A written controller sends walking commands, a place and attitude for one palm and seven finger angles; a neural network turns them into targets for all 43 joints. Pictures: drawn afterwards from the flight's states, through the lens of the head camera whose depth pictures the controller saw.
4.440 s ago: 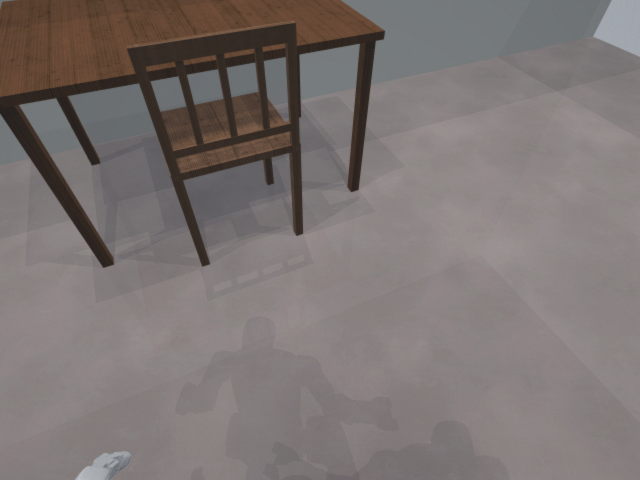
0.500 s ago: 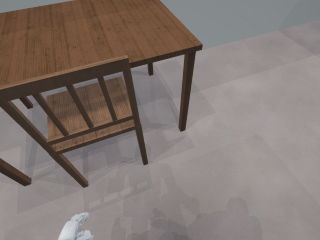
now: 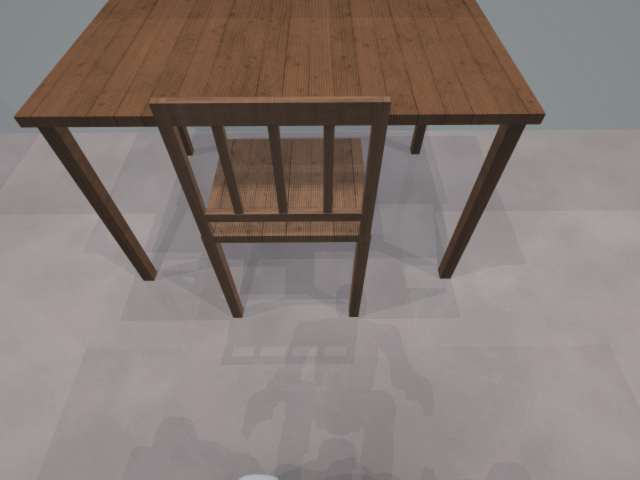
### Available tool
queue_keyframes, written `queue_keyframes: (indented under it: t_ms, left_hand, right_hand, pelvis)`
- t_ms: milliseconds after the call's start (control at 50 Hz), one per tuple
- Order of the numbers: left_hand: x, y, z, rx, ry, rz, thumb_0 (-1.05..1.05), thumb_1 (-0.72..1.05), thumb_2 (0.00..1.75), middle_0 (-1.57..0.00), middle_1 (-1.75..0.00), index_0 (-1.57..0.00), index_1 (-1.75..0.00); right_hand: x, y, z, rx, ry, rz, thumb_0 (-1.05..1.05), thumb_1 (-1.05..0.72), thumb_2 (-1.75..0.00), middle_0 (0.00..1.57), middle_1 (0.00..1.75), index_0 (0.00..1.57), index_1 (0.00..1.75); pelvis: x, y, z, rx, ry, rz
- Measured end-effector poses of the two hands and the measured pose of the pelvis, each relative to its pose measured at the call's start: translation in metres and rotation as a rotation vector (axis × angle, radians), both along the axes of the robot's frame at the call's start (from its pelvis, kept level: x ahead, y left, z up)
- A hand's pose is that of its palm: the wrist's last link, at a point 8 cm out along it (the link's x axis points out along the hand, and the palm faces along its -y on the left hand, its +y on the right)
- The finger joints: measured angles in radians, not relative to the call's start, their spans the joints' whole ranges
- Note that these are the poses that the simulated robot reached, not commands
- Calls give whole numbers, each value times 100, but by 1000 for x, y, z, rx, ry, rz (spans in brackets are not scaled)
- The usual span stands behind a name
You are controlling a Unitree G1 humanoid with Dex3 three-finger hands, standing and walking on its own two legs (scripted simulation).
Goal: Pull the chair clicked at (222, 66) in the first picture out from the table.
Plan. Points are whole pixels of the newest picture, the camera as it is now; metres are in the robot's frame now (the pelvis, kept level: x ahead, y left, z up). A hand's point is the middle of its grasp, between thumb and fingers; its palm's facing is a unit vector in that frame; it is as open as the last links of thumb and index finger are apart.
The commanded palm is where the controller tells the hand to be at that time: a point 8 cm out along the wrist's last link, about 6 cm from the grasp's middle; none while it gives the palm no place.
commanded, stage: take the last steps up to it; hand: left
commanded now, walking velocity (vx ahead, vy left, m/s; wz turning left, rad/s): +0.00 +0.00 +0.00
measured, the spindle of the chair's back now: (278, 172) +0.70 +0.17 -0.10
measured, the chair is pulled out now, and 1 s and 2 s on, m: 0.00 0.00 0.00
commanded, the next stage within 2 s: come to a stop and stand still in 0.86 s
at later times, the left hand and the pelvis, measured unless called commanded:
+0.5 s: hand out of the picture +0.09 +0.23 -0.17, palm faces +0.08 -0.98 -0.17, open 7.4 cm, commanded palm none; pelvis +0.06 +0.05 +0.00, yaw +3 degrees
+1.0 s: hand (230, 394) +0.25 +0.17 -0.16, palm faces +0.10 -0.97 -0.23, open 7.2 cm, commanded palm none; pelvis +0.22 -0.01 +0.00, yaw +3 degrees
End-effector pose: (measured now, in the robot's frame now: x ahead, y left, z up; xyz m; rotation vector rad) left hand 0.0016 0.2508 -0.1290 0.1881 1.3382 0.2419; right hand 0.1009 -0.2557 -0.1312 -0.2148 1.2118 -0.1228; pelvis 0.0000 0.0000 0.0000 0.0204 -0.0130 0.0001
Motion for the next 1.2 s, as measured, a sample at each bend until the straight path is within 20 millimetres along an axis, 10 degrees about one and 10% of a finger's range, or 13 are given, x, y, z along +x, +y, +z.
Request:
queue_keyframes:
  t_ms: [140,320,540,680,780,1020,1200]
  left_hand:
    - [-45,34,-26,-51,85,84,1,91,90,-20,-30,-20,-30]
    - [-12,43,-17,-93,28,62,1,91,90,-20,-30,-20,-30]
    - [104,24,-14,-97,-56,-21,1,91,90,-20,-30,-20,-30]
    - [221,-11,-13,-80,-178,-112,1,91,90,-20,-30,-20,-30]
    - [258,-32,-11,-72,-249,-82,1,91,90,-20,-30,-20,-30]
    - [233,-30,-3,-50,-51,25,-1,94,90,-20,-30,-20,-30]
    - [222,-28,-32,-127,85,90,0,92,90,-20,-30,-20,-30]
  right_hand:
    - [12,50,13,-29,-73,92,0,-90,-90,20,29,20,30]
    - [-38,75,13,-24,30,20,0,-92,-90,20,30,20,30]
    - [-119,80,0,27,331,-131,0,-91,-90,20,29,20,30]
    - [-119,70,-11,81,491,-192,0,-90,-90,20,30,20,30]
    - [-59,46,-21,92,466,-172,0,-90,-90,20,30,20,30]
    - [179,20,-10,48,42,-33,1,-93,-90,19,29,19,30]
    - [257,56,-1,18,-34,42,0,-92,-90,19,29,20,30]
  pelvis:
    - [-6,30,-6,-29,-7,33]
    - [16,50,6,-31,-5,60]
    - [69,41,1,-6,3,57]
    - [124,15,-13,-6,13,43]
    - [160,-5,-17,-20,-5,57]
    - [226,-7,4,-31,16,54]
    - [260,14,-5,-19,-6,29]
